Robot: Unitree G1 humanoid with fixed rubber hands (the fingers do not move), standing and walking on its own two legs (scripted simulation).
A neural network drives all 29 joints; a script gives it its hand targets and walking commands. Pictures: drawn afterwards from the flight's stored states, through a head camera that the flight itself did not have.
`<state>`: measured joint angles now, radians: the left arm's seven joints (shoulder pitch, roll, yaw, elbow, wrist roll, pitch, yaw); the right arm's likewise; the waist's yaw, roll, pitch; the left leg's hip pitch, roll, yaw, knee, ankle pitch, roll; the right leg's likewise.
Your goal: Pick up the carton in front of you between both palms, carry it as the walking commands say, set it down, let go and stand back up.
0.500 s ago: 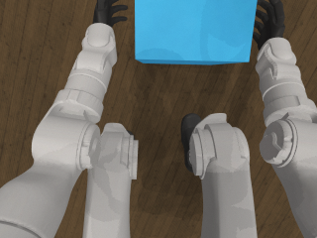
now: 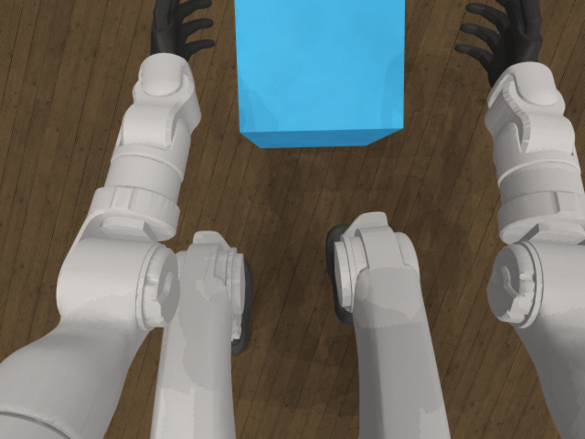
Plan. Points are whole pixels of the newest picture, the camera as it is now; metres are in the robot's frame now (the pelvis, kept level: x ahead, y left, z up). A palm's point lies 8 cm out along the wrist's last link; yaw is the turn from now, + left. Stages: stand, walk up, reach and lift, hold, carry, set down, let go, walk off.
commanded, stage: set down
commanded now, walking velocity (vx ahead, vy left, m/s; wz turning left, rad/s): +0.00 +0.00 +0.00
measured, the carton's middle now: (315, 76) +0.54 -0.09 -0.31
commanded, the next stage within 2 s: let go in 0.70 s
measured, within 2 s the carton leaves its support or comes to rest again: neither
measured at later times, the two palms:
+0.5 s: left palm out of the picture +0.53 +0.08 +0.02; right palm out of the picture +0.47 -0.31 +0.02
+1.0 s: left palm out of the picture +0.46 +0.11 +0.14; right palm out of the picture +0.42 -0.30 +0.14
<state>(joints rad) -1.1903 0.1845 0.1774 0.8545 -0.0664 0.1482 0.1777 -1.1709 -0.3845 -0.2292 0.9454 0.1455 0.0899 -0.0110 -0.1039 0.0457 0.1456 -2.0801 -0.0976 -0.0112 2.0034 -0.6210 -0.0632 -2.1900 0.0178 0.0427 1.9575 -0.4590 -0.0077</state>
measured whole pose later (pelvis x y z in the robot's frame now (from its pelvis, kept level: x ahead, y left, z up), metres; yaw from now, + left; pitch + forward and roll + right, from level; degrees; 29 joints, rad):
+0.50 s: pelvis +0.03 +0.00 +0.13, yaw -2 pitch +46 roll +3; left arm -0.97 0.12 0.20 0.68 0.00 0.18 0.15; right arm -0.96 -0.35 -0.33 0.80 0.06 0.14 0.08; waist -0.08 0.03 -0.08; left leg -1.80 -0.08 -0.03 1.54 -0.54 -0.04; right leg -1.90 0.03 0.05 1.51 -0.40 0.00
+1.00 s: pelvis +0.07 -0.02 +0.26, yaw -3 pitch +37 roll +3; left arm -0.54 0.07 0.19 0.58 0.11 0.12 0.10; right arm -0.56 -0.27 -0.26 0.67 -0.07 0.09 0.12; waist -0.06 0.02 -0.07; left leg -1.23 -0.05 -0.07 0.96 -0.38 -0.05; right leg -1.32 0.04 0.04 0.96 -0.28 -0.03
